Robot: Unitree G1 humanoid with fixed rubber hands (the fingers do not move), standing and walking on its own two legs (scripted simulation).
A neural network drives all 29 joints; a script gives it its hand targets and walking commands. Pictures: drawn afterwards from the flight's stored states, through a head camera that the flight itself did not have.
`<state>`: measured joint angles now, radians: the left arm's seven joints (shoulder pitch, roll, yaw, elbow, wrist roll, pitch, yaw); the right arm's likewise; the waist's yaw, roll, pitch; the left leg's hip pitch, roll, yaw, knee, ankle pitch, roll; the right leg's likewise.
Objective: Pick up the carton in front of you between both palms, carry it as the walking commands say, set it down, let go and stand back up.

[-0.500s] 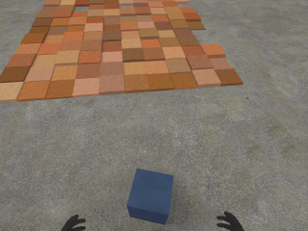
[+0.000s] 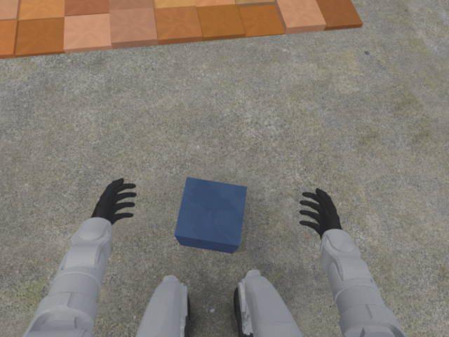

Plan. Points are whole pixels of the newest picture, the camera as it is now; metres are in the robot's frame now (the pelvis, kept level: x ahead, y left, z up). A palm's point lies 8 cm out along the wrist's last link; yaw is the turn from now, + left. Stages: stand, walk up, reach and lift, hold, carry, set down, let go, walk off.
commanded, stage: reach and lift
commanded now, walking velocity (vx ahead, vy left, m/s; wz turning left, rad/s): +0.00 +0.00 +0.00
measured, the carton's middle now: (211, 218) +0.42 -0.01 -0.57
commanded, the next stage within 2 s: none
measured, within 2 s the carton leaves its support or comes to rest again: neither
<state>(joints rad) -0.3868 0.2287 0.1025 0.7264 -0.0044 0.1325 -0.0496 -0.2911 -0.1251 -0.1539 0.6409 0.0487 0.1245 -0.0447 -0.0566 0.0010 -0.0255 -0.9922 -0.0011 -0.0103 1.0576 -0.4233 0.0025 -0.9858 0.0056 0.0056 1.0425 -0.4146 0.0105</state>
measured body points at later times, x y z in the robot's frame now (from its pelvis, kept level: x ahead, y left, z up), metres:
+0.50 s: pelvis -0.04 +0.01 -0.05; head +0.25 +0.02 +0.29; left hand +0.50 +0.17 -0.17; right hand +0.41 -0.21 -0.16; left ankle +0.04 +0.12 -0.66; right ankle +0.04 -0.12 -0.66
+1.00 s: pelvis -0.07 +0.00 -0.25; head +0.28 +0.02 +0.04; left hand +0.47 +0.17 -0.42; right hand +0.40 -0.22 -0.41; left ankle +0.04 +0.12 -0.66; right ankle +0.04 -0.13 -0.66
